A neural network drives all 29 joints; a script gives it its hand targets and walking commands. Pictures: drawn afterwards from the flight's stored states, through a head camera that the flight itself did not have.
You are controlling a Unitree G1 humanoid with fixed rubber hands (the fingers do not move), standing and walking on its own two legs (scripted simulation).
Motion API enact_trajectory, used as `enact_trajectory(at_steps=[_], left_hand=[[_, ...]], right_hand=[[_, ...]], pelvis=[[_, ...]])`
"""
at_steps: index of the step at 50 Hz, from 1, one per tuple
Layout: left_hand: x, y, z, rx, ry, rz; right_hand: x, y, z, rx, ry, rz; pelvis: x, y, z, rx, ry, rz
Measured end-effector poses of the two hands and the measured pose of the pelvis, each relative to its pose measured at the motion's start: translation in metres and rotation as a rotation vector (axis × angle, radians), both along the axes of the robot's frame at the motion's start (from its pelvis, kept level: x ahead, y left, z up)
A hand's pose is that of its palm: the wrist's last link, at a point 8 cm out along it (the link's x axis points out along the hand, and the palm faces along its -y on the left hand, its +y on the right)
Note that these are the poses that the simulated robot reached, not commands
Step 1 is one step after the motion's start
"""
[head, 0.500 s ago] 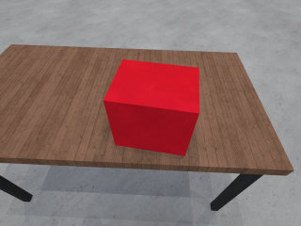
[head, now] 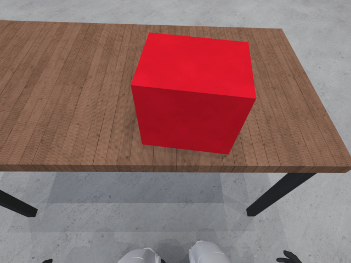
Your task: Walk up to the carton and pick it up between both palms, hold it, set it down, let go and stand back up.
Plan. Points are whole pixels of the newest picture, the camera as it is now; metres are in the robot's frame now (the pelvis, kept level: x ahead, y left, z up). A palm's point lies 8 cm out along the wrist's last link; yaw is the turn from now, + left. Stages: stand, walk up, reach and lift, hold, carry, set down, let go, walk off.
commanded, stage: walk up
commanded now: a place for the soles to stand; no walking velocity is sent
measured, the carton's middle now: (191, 97) +0.49 -0.04 +0.07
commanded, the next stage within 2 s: stand in 0.50 s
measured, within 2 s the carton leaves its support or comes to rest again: neither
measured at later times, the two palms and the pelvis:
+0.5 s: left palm out of the picture +0.09 +0.28 -0.10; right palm out of the picture +0.07 -0.28 -0.09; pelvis +0.00 +0.00 +0.03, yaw -3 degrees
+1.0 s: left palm out of the picture +0.09 +0.26 -0.09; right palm out of the picture +0.05 -0.29 -0.10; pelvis +0.01 -0.02 +0.04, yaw -4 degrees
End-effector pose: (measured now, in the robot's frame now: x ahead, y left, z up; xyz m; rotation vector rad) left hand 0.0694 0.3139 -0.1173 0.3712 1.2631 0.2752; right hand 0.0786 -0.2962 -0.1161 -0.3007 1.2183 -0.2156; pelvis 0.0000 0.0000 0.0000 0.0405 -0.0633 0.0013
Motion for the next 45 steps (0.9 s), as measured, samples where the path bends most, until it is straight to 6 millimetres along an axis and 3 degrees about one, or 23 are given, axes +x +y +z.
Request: enact_trajectory(at_steps=[7,11,16,23,29,45], left_hand=[[-0.018,-0.009,0.007,-0.021,0.042,-0.018],[-0.022,-0.015,0.012,-0.042,0.033,-0.017],[-0.010,-0.021,0.015,-0.076,0.012,-0.035],[0.016,-0.033,0.017,-0.123,-0.043,-0.056],[0.024,-0.045,0.021,-0.142,-0.052,-0.080],[0.016,-0.049,0.027,-0.111,-0.001,-0.086]], right_hand=[[-0.013,0.016,-0.019,0.060,-0.010,-0.032],[-0.016,0.024,-0.017,0.085,0.010,-0.045],[-0.014,0.028,-0.004,0.084,-0.001,-0.038],[-0.009,0.018,0.020,0.041,-0.020,-0.037],[-0.004,0.006,0.032,0.022,-0.043,-0.051],[-0.023,0.002,0.024,0.062,0.023,-0.079]], pelvis=[[-0.004,0.005,0.000,-0.032,-0.026,-0.037],[-0.003,0.005,0.007,-0.032,-0.010,-0.044],[-0.004,0.008,0.016,-0.033,-0.005,-0.046],[-0.003,0.003,0.027,-0.030,0.004,-0.054],[-0.001,-0.002,0.034,-0.033,0.015,-0.057],[0.006,-0.013,0.037,-0.035,0.028,-0.064]])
